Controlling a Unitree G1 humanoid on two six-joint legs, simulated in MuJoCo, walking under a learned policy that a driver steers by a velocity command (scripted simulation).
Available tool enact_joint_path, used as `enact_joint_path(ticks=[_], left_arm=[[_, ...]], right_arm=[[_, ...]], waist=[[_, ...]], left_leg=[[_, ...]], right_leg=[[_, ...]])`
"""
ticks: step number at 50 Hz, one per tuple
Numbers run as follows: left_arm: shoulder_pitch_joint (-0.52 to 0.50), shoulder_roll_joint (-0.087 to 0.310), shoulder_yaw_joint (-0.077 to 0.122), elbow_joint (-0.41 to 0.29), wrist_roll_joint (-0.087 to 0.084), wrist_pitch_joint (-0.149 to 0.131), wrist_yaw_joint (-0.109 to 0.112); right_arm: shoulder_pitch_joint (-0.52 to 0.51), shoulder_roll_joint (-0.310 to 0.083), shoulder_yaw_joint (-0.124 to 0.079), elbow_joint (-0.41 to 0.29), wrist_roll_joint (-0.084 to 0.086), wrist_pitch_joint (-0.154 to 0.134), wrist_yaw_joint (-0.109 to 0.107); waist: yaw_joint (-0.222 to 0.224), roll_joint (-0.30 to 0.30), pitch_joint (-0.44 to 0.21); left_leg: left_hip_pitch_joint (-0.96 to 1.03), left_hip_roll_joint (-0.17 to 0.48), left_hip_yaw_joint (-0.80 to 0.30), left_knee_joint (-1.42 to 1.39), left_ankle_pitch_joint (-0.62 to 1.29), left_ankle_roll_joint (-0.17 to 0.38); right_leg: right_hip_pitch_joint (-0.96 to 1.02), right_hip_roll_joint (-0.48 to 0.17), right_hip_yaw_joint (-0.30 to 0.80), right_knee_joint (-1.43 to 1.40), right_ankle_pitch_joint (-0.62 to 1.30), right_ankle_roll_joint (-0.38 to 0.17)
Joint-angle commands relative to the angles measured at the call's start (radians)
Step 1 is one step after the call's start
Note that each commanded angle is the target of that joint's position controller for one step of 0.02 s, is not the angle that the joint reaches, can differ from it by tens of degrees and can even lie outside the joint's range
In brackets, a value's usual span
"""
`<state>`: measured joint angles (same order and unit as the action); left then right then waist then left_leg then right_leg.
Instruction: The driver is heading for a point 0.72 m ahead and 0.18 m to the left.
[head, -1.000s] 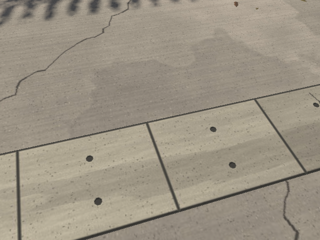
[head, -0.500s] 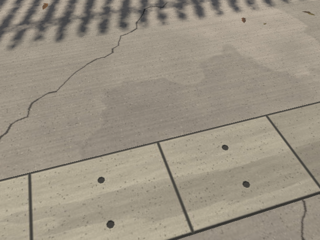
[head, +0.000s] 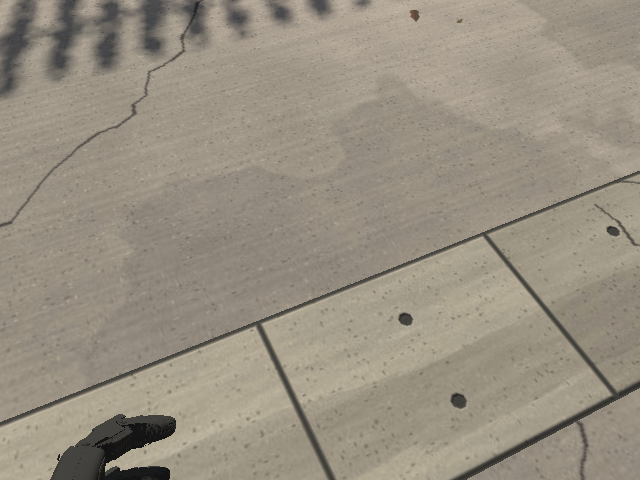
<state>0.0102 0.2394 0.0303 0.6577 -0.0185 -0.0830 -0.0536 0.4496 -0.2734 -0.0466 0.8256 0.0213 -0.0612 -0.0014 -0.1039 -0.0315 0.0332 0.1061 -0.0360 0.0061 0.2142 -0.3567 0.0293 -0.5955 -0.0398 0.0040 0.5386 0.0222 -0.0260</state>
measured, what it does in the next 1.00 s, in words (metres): walks ahead, turning left: right foot, then left foot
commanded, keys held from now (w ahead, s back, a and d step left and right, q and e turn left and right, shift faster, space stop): w+q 0.94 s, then no key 0.06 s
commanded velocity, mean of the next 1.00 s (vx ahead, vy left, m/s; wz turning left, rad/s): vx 0.49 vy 0.00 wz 0.47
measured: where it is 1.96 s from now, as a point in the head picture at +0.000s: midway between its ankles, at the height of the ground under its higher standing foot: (212, 381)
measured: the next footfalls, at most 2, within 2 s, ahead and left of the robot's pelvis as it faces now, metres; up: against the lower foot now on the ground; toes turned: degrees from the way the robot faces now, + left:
right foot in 0.06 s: +0.22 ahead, -0.13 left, +0.00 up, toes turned +1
left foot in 0.60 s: +0.46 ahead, +0.17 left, +0.00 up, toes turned +21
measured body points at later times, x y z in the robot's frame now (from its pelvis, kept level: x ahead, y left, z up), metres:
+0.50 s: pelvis +0.27 -0.01 +0.00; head +0.29 +0.01 +0.45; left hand +0.23 +0.28 -0.13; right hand +0.52 -0.20 -0.08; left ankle +0.41 +0.17 -0.69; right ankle +0.18 -0.13 -0.73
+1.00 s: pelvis +0.53 +0.11 +0.01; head +0.55 +0.14 +0.46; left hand +0.61 +0.43 -0.08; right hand +0.73 -0.12 -0.09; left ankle +0.42 +0.15 -0.73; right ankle +0.77 +0.06 -0.69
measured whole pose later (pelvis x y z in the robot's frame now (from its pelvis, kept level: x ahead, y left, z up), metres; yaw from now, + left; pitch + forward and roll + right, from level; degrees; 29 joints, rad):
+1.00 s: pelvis +0.53 +0.11 +0.01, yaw +31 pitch +2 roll +0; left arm 0.02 0.29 0.04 0.71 0.01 -0.10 -0.02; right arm 0.35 -0.30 -0.07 0.69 0.02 -0.04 -0.01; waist -0.08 -0.05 0.04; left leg -0.11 -0.10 -0.16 0.39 -0.30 0.07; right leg -0.60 -0.04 0.09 0.56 0.06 0.06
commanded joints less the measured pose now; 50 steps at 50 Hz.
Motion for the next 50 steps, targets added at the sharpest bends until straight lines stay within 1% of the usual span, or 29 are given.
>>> enact_joint_path(ticks=[1,2,3,4,5,6,7,8,10,13,16,19,24,25,27,28,29,30,31,32,33,34,35,36,37,40,45,47,50], left_arm=[[0.003,0.136,0.048,-0.073,0.003,-0.024,0.001],[0.156,0.177,0.071,-0.032,0.002,-0.023,0.013],[0.355,0.239,0.090,0.005,0.015,-0.020,0.028],[0.417,0.325,0.104,0.024,0.032,-0.018,0.029],[0.425,0.223,0.082,0.024,0.026,-0.017,0.029],[0.353,0.173,0.065,0.027,0.019,-0.016,0.035],[0.284,0.146,0.055,0.028,0.018,-0.015,0.037],[0.234,0.119,0.048,0.033,0.024,-0.018,0.034],[0.187,0.097,0.046,0.045,0.035,-0.034,0.033],[0.172,0.121,0.057,0.079,0.030,-0.054,0.033],[0.190,0.145,0.064,0.105,0.033,-0.051,0.043],[0.206,0.173,0.068,0.118,0.029,-0.039,0.052],[0.292,0.218,0.081,0.157,0.008,-0.003,0.056],[0.297,0.226,0.083,0.161,0.002,0.005,0.056],[0.281,0.254,0.091,0.158,-0.006,0.020,0.060],[0.271,0.269,0.095,0.153,-0.011,0.027,0.064],[0.256,0.274,0.096,0.147,-0.016,0.035,0.067],[0.253,0.250,0.084,0.140,-0.012,0.034,0.071],[0.332,0.125,0.044,0.093,0.033,0.019,0.064],[0.312,0.111,0.025,0.064,0.026,-0.021,0.051],[0.177,0.203,0.050,0.037,-0.017,-0.045,0.040],[0.141,0.193,0.044,0.018,-0.026,-0.057,0.038],[0.149,0.182,0.043,0.031,-0.003,-0.059,0.047],[0.168,0.191,0.050,0.040,0.015,-0.052,0.051],[0.185,0.191,0.053,0.043,0.019,-0.039,0.049],[0.177,0.154,0.045,0.041,0.036,-0.013,0.052],[-0.016,0.112,0.023,-0.009,0.026,-0.016,0.045],[-0.065,0.120,0.023,-0.024,0.017,-0.023,0.036],[-0.058,0.153,0.037,-0.026,0.027,-0.037,0.023]], right_arm=[[-0.011,-0.196,-0.051,-0.039,0.002,0.004,-0.010],[-0.028,-0.190,-0.046,-0.044,-0.003,0.010,-0.011],[-0.036,-0.147,-0.027,-0.070,-0.020,0.010,-0.013],[0.121,0.006,0.016,-0.090,-0.016,-0.006,-0.007],[0.084,-0.096,-0.005,-0.066,0.017,-0.020,-0.005],[-0.038,-0.162,-0.028,-0.100,0.038,-0.023,-0.005],[-0.099,-0.157,-0.027,-0.117,0.029,-0.023,-0.010],[-0.130,-0.143,-0.029,-0.122,0.011,-0.019,-0.011],[-0.080,-0.107,-0.032,-0.106,0.012,0.008,-0.008],[-0.099,-0.072,-0.030,-0.117,0.008,0.038,-0.012],[-0.166,-0.071,-0.030,-0.144,0.003,0.036,-0.007],[-0.265,-0.055,-0.020,-0.173,0.002,0.023,0.016],[-0.421,-0.046,-0.010,-0.254,0.004,0.022,0.049],[-0.432,-0.052,-0.012,-0.269,0.003,0.022,0.054],[-0.406,-0.079,-0.025,-0.284,0.001,0.027,0.060],[-0.349,-0.104,-0.039,-0.279,-0.001,0.032,0.059],[-0.223,-0.143,-0.064,-0.251,0.001,0.036,0.054],[-0.046,-0.205,-0.099,-0.205,0.003,0.043,0.039],[0.006,-0.327,-0.126,-0.192,0.009,0.046,0.019],[-0.003,-0.315,-0.110,-0.236,0.004,0.026,0.028],[-0.019,-0.232,-0.085,-0.229,-0.006,0.010,0.037],[-0.063,-0.205,-0.077,-0.225,-0.008,0.001,0.037],[-0.134,-0.175,-0.067,-0.233,-0.004,-0.001,0.035],[-0.184,-0.146,-0.057,-0.247,-0.011,-0.002,0.031],[-0.207,-0.138,-0.052,-0.260,-0.018,-0.003,0.027],[-0.194,-0.161,-0.058,-0.246,-0.012,-0.010,0.010],[-0.127,-0.185,-0.065,-0.211,-0.003,0.002,-0.014],[-0.100,-0.195,-0.069,-0.195,0.000,0.005,-0.015],[-0.076,-0.173,-0.064,-0.168,-0.001,0.019,-0.024]], waist=[[0.104,0.132,-0.008],[0.187,0.125,-0.109],[0.265,0.072,-0.270],[0.180,-0.220,-0.440],[0.228,-0.189,-0.457],[0.224,-0.127,-0.261],[0.192,-0.057,-0.168],[0.160,-0.035,-0.105],[0.103,-0.069,-0.073],[0.080,-0.038,-0.011],[0.095,-0.021,0.018],[0.132,-0.003,0.038],[0.191,0.012,0.084],[0.188,0.006,0.082],[0.151,-0.027,0.038],[0.111,-0.049,-0.010],[0.035,-0.046,-0.081],[-0.054,-0.007,-0.171],[0.006,0.252,-0.253],[0.021,0.258,-0.427],[-0.029,0.136,-0.334],[0.004,0.109,-0.210],[0.054,0.037,-0.139],[0.092,0.051,-0.107],[0.114,0.072,-0.098],[0.125,0.067,-0.079],[0.055,0.112,-0.030],[0.035,0.122,-0.021],[0.038,0.143,-0.029]], left_leg=[[-0.035,0.274,-0.133,0.124,0.782,0.129],[-0.088,0.226,-0.101,0.302,0.875,0.103],[-0.307,0.176,-0.084,0.588,0.639,0.068],[-0.701,-0.007,-0.064,0.965,-0.130,-0.003],[-0.803,0.005,-0.185,1.102,-0.206,-0.007],[-0.870,0.055,-0.162,1.127,-0.124,-0.005],[-0.845,0.106,-0.129,1.089,-0.033,-0.006],[-0.805,0.135,-0.124,1.041,0.023,-0.010],[-0.700,0.170,-0.130,0.996,0.084,-0.014],[-0.724,0.181,-0.132,0.946,0.132,-0.029],[-0.793,0.178,-0.139,0.812,0.277,-0.038],[-0.772,0.168,-0.078,0.625,0.408,-0.029],[-0.827,0.153,-0.005,0.459,0.360,0.008],[-0.825,0.143,0.011,0.442,0.319,0.020],[-0.736,0.090,0.065,0.426,0.218,0.056],[-0.645,0.049,0.094,0.429,0.165,0.078],[-0.479,-0.001,0.117,0.394,0.165,0.108],[-0.196,-0.024,0.079,0.342,0.220,0.150],[0.172,0.229,-0.362,0.324,0.196,0.285],[0.317,0.382,-0.859,0.125,0.007,0.427],[0.265,0.360,-0.754,0.067,0.014,0.354],[0.127,0.325,-0.613,0.070,0.087,0.315],[-0.021,0.278,-0.497,0.073,0.199,0.280],[-0.130,0.243,-0.419,0.058,0.298,0.263],[-0.196,0.220,-0.389,0.036,0.346,0.260],[-0.295,0.187,-0.307,0.010,0.468,0.269],[-0.347,0.124,-0.251,0.023,0.322,0.203],[-0.346,0.138,-0.282,0.035,0.270,0.191],[-0.253,0.163,-0.319,0.150,0.399,0.158]], right_leg=[[0.151,0.050,-0.024,-0.039,-0.088,-0.049],[0.369,0.065,-0.043,-0.061,-0.070,-0.079],[0.719,-0.088,0.109,-0.005,-0.074,-0.136],[1.081,-0.369,0.591,-0.070,-0.258,-0.283],[1.034,-0.382,0.751,-0.214,-0.434,-0.289],[0.889,-0.343,0.571,-0.239,-0.428,-0.232],[0.738,-0.304,0.435,-0.259,-0.335,-0.201],[0.612,-0.263,0.341,-0.291,-0.244,-0.184],[0.479,-0.217,0.211,-0.360,-0.173,-0.171],[0.403,-0.219,0.089,-0.419,-0.071,-0.180],[0.439,-0.206,-0.010,-0.431,-0.009,-0.174],[0.473,-0.188,-0.101,-0.430,0.023,-0.153],[0.644,-0.243,-0.155,-0.384,0.065,-0.136],[0.677,-0.252,-0.165,-0.358,0.116,-0.128],[0.713,-0.254,-0.196,-0.251,0.403,-0.106],[0.719,-0.248,-0.211,-0.147,0.573,-0.095],[0.684,-0.225,-0.234,0.031,0.663,-0.076],[0.530,-0.184,-0.250,0.281,0.557,-0.037],[0.100,-0.056,-0.236,0.658,-0.195,0.027],[-0.119,0.092,0.012,0.864,-0.635,0.045],[-0.221,0.032,0.094,0.883,-0.551,0.023],[-0.232,-0.008,0.081,0.811,-0.460,0.005],[-0.176,-0.050,0.079,0.722,-0.394,0.008],[-0.101,-0.077,0.082,0.651,-0.348,0.016],[-0.047,-0.085,0.083,0.623,-0.319,0.027],[-0.018,-0.068,0.054,0.506,-0.249,0.078],[0.031,-0.002,0.047,0.126,0.028,0.105],[0.072,0.021,0.050,0.050,0.069,0.100],[0.100,0.037,0.061,-0.033,0.066,0.065]])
